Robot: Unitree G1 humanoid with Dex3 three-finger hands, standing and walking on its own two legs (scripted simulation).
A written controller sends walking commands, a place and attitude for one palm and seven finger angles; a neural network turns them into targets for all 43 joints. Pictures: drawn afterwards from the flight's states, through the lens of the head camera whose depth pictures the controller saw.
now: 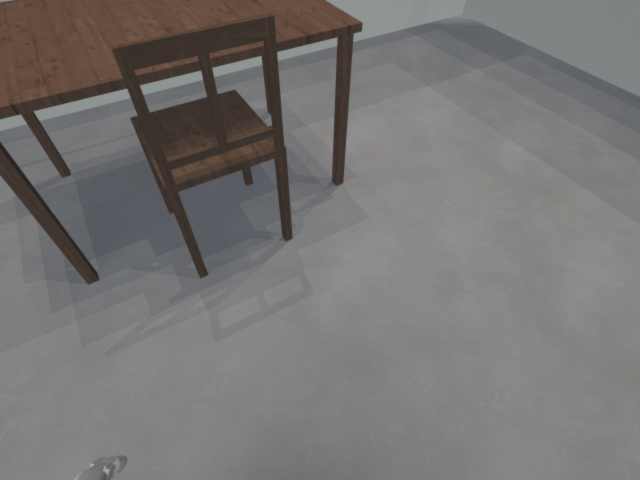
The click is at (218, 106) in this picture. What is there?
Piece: chair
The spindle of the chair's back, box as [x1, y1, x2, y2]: [198, 53, 227, 145]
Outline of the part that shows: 208,53 199,55 198,58 217,140 220,145 227,142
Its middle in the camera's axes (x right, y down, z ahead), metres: -0.29 -0.37 +1.05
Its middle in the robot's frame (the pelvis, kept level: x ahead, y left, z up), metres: +1.02 +0.34 -0.08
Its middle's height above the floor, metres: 0.68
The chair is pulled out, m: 0.00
